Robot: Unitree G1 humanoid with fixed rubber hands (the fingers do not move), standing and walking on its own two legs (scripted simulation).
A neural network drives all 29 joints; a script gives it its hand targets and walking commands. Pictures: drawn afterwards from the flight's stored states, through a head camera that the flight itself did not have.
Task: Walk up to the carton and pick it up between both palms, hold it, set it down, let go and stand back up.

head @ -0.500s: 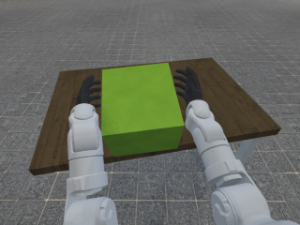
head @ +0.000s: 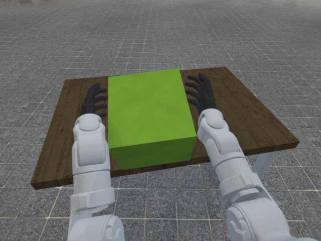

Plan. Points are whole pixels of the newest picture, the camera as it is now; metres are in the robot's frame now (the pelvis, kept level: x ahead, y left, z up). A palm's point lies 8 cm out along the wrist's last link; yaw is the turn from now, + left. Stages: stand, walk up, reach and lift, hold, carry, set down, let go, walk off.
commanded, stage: hold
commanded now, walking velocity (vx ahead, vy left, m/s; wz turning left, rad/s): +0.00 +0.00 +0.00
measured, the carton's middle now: (150, 119) +0.38 +0.02 +0.14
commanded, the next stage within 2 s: set down in 0.98 s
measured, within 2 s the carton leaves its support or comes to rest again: neither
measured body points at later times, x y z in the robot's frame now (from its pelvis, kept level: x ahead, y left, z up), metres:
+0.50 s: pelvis +0.00 +0.00 +0.00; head -0.05 +0.02 +0.45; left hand +0.37 +0.15 +0.19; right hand +0.37 -0.12 +0.19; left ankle +0.06 +0.12 -0.75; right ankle +0.01 -0.09 -0.75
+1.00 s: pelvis +0.00 +0.00 +0.00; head -0.05 +0.02 +0.45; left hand +0.36 +0.15 +0.19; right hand +0.37 -0.12 +0.19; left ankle +0.06 +0.12 -0.75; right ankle +0.01 -0.09 -0.75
